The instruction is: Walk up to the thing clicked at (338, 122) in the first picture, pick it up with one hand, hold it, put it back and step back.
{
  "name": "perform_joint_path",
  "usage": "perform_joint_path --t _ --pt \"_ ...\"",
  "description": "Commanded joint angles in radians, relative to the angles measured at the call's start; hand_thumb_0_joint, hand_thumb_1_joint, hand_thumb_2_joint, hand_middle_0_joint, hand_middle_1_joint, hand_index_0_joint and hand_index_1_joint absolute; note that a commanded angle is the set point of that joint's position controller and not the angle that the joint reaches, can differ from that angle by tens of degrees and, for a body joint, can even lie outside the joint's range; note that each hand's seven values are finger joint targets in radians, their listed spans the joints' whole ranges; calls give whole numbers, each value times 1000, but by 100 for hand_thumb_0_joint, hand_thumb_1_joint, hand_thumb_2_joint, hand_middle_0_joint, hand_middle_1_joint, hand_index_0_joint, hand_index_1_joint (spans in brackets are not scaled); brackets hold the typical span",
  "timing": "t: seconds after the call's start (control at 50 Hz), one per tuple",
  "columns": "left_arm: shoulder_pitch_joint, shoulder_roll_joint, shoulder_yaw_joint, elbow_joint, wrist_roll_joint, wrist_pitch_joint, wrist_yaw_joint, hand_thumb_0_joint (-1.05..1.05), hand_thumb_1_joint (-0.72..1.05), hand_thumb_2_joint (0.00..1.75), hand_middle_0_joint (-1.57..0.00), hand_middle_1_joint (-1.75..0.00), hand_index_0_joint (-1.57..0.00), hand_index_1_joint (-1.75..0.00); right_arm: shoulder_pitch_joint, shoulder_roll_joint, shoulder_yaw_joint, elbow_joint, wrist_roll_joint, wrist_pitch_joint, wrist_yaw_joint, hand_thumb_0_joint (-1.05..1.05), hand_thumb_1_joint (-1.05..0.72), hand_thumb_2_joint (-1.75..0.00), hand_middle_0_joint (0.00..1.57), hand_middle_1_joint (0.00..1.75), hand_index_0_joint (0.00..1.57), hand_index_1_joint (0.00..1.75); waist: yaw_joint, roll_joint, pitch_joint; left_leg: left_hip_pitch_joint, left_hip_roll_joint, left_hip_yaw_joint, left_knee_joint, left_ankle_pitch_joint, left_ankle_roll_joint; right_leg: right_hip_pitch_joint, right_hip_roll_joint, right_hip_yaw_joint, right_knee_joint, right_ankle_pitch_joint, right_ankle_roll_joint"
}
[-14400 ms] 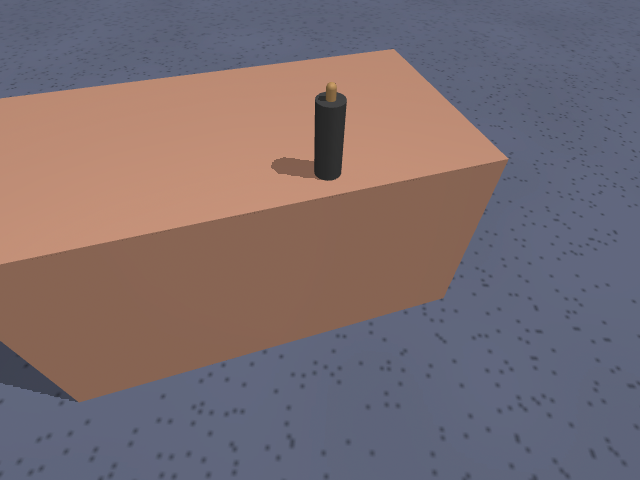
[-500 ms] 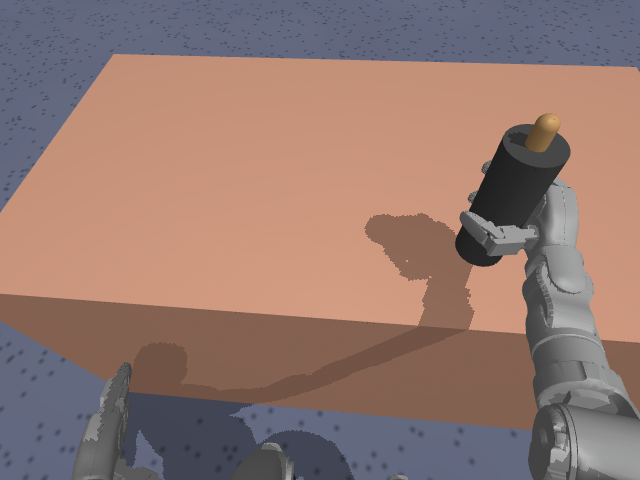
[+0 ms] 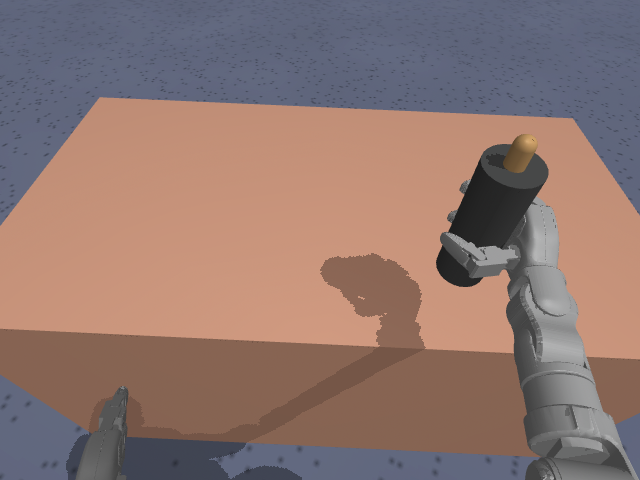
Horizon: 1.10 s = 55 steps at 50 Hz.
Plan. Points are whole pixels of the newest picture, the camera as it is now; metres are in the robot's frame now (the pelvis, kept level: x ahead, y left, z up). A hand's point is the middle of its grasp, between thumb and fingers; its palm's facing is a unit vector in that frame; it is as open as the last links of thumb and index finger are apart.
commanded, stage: lift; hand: right
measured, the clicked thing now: (487, 214) +0.39 -0.18 +0.15
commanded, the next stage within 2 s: hold in 1.04 s
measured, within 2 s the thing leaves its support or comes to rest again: neither
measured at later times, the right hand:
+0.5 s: hand (489, 225) +0.36 -0.16 +0.17, palm faces +0.10 +1.00 +0.00, open 9.1 cm
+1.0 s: hand (506, 220) +0.34 -0.17 +0.19, palm faces +0.09 +1.00 -0.01, open 9.1 cm
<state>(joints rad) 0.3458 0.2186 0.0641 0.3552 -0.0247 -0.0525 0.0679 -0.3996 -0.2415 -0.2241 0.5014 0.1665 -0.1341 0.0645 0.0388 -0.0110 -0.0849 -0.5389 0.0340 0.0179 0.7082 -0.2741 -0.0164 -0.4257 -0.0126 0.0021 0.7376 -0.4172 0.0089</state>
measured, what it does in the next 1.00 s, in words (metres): stands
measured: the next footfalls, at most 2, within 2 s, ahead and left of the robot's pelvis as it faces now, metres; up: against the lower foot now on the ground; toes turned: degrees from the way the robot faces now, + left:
none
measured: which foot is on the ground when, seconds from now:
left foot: down 0.00-1.00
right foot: down 0.00-1.00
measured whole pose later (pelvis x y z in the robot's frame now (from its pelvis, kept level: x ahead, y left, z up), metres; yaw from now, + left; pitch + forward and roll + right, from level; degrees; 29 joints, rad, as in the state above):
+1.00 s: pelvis +0.00 +0.00 +0.02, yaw -1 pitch -2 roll +0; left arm 0.23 0.21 0.08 0.62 -0.02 -0.13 0.07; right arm -0.25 -0.22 -0.20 0.07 0.20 0.21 0.06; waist 0.00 -0.04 -0.02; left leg -0.28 0.04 0.03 0.50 -0.19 -0.01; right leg -0.17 -0.01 0.01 0.50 -0.31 0.01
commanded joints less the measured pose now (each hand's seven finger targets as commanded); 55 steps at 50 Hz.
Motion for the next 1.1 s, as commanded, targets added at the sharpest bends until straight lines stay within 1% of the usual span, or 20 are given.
perform_joint_path --t 0.0,0.02,0.06,0.08,0.16,0.2,0.22,0.26,0.3,0.34,0.38,0.46,0.54,0.66,0.72,0.78,0.82,0.86,0.96,1.08 --pt "-109 88 18 -166 -12 -66 13 0 -54 4 -5 -5 -5 -5 -387 -140 -4 -336 30 -30 -5 0 -25 -126 126 138 130 138 -7 18 -229 251 -18 23 -104 174 19 49 15 -9 -157 222 -16" --pt "-81 135 70 -114 -12 -65 21 0 -54 4 -4 -5 -5 -5 -337 -164 -27 -289 28 -11 -6 0 -26 -126 127 138 130 138 -2 23 -232 254 -19 24 -108 180 21 61 14 -8 -164 228 -16" --pt "-92 149 68 -149 -11 -67 23 0 -53 4 -4 -5 -5 -5 -335 -188 -45 -336 31 5 -8 0 -26 -126 128 139 131 139 -6 33 -248 276 -21 30 -117 181 18 84 12 -5 -177 231 -16" --pt "-98 114 37 -132 -10 -69 21 0 -53 4 -4 -5 -5 -5 -328 -153 -8 -349 30 15 -1 0 -25 -126 127 139 131 139 -9 21 -221 274 -17 28 -126 174 15 81 17 -10 -181 219 -18" --pt "-81 168 96 -98 -10 -74 32 0 -53 4 -4 -5 -4 -5 -341 -188 -39 -435 42 50 -8 0 -26 -125 127 138 130 138 0 13 -204 277 -16 27 -151 180 13 118 18 -14 -205 220 -21" --pt "-102 129 63 -101 -9 -79 28 0 -54 4 -4 -5 -4 -5 -313 -158 -18 -457 40 68 -12 0 -29 -125 128 138 131 138 -10 16 -196 291 -11 26 -163 175 12 128 22 -16 -211 215 -22" --pt "-89 145 84 -84 -10 -80 32 0 -54 4 -4 -5 -4 -5 -301 -153 -22 -450 44 78 -14 0 -30 -125 128 138 131 138 -4 33 -188 293 -15 30 -169 181 11 132 18 -12 -218 221 -22" --pt "-102 94 34 -64 -10 -82 22 0 -54 4 -4 -5 -4 -4 -239 -139 -16 -441 42 99 -14 0 -27 -124 128 138 131 138 -30 12 -178 318 -11 29 -176 196 13 126 23 -15 -221 245 -20" --pt "-138 131 71 -47 -8 -83 26 0 -54 5 -4 -4 -4 -5 -287 -173 -33 -509 40 107 -17 0 -26 -125 128 139 131 139 -26 4 -188 318 -10 26 -184 189 13 143 22 -15 -235 235 -21" --pt "-140 141 78 -15 -3 -86 24 0 -54 5 -4 -5 -4 -5 -261 -146 -16 -493 40 128 -13 0 -26 -127 128 140 131 140 -21 0 -169 322 -14 30 -194 180 13 142 19 -9 -250 225 -20" --pt "-184 94 34 -30 -5 -94 19 0 -55 5 -4 -5 -4 -5 -266 -153 -25 -544 42 132 -16 0 -28 -127 129 139 132 139 -40 22 -185 353 -9 29 -207 167 9 141 25 -12 -249 216 -25" --pt "-211 156 83 -40 0 -101 33 0 -55 5 -4 -4 -4 -5 -267 -174 -46 -581 46 152 -23 0 -27 -127 129 140 132 140 -27 59 -211 380 -2 24 -220 195 0 182 31 -18 -249 238 -32" --pt "-161 101 51 43 -5 -98 27 0 -54 5 -4 -4 -4 -4 -223 -140 -23 -569 47 178 -21 0 -28 -127 130 141 133 141 -29 12 -133 349 -12 37 -229 188 9 180 23 -10 -277 242 -24" --pt "-183 98 44 75 -3 -106 15 0 -55 5 -4 -4 -4 -5 -195 -137 -27 -594 46 222 -10 0 -28 -129 130 142 133 142 -33 6 -145 369 -10 39 -240 237 11 211 24 -10 -288 292 -22" --pt "-222 165 96 49 0 -120 22 0 -55 5 -4 -4 -4 -5 -230 -150 -31 -637 46 229 -16 0 -30 -130 131 142 134 142 -21 24 -184 387 -15 43 -243 253 13 241 19 -3 -293 311 -21" --pt "-212 90 37 102 -5 -123 13 0 -56 5 -4 -5 -4 -5 -206 -137 -29 -634 49 238 -13 0 -31 -131 131 143 134 143 -39 15 -133 382 -15 47 -252 226 13 222 20 -2 -301 292 -21" --pt "-256 131 63 70 0 -132 20 0 -55 5 -4 -5 -4 -5 -236 -153 -41 -662 48 243 -16 0 -32 -131 131 143 135 143 -33 39 -177 396 -13 44 -258 222 9 238 22 -4 -304 281 -26" --pt "-211 103 44 128 1 -129 12 0 -55 5 -4 -5 -4 -5 -202 -137 -26 -653 46 256 -12 0 -31 -132 132 144 135 144 -40 -9 -149 394 -14 46 -257 229 16 233 22 -4 -309 296 -18" --pt "-228 146 80 118 -1 -136 10 0 -55 4 -5 -5 -4 -5 -212 -151 -39 -684 50 282 -10 0 -31 -131 131 143 134 143 -35 -8 -150 399 -20 54 -260 237 18 252 15 3 -321 314 -14" --pt "-222 108 54 152 -5 -141 3 0 -55 5 -5 -5 -4 -5 -184 -134 -38 -661 59 320 0 0 -29 -131 130 143 133 143 -38 10 -99 383 -18 53 -285 180 14 235 21 -1 -336 250 -23"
